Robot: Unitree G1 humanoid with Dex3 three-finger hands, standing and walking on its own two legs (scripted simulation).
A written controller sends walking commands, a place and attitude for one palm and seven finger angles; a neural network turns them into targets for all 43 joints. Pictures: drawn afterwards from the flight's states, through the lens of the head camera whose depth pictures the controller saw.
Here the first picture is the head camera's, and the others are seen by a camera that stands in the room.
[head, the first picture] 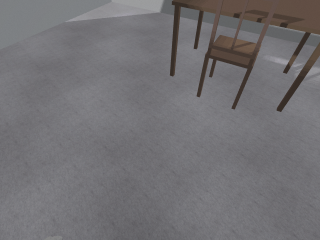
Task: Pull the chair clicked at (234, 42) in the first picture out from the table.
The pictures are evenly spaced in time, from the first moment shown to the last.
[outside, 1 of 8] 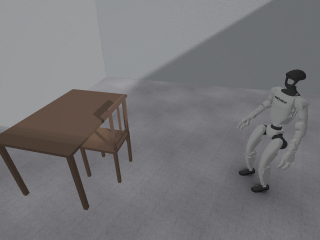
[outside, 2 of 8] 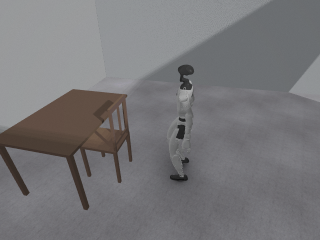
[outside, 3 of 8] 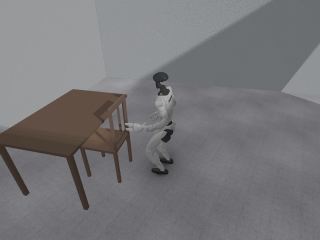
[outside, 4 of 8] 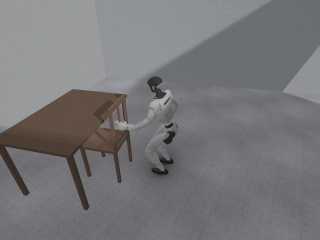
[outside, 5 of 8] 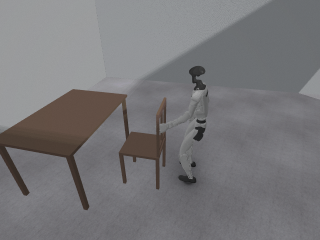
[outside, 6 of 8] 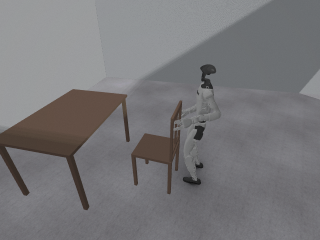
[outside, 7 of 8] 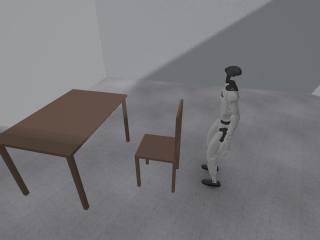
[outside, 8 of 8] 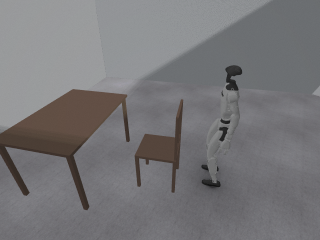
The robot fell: no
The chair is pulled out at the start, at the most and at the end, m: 0.00 0.62 0.62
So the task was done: yes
